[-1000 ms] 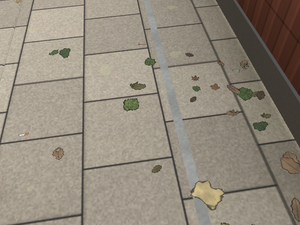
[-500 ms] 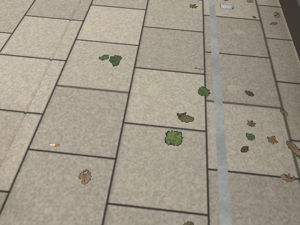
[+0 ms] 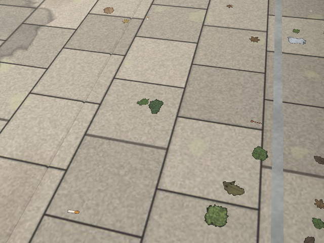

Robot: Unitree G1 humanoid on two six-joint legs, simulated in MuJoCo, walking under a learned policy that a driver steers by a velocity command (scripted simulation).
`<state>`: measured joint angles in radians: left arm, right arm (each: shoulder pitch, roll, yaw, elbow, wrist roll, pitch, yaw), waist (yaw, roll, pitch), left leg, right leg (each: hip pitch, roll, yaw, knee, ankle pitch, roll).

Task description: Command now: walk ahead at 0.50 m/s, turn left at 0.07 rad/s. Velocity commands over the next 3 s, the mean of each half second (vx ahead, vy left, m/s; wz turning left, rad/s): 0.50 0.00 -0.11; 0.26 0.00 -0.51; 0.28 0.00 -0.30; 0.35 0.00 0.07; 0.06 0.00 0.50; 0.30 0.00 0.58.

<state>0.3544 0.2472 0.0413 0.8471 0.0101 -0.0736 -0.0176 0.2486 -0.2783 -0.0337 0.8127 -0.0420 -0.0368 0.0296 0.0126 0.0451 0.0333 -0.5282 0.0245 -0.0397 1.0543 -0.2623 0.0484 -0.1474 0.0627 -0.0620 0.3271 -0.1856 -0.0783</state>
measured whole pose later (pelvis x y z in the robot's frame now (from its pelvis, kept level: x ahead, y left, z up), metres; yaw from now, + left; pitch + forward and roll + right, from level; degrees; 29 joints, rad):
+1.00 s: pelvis +0.44 +0.00 -0.01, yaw -22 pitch +1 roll +1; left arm 0.20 0.26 0.07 0.81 0.01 0.01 0.00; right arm 0.15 -0.24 -0.04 0.80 -0.03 0.01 -0.03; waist 0.02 0.02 0.10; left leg -0.54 0.05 -0.03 1.15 -0.41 -0.04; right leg -0.36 0.12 -0.01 0.45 -0.09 -0.13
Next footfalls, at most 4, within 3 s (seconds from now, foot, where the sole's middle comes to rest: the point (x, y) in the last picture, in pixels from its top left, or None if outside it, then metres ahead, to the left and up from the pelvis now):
0.28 left None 0.31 0.12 -0.78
0.80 right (199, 232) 0.54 -0.08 -0.78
1.34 left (156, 223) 0.58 0.09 -0.78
1.76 right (231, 195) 0.70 -0.24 -0.78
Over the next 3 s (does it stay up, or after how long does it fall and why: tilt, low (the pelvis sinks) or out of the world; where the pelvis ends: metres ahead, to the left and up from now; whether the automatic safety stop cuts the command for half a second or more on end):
stays up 0.83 -0.18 0.00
